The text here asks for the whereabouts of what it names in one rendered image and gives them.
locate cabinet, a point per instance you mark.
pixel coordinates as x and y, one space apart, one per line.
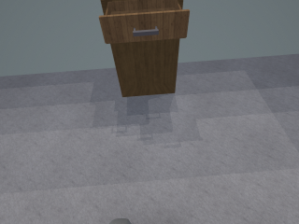
145 67

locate drawer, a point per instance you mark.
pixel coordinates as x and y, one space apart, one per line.
123 16

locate handle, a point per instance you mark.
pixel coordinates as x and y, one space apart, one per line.
146 32

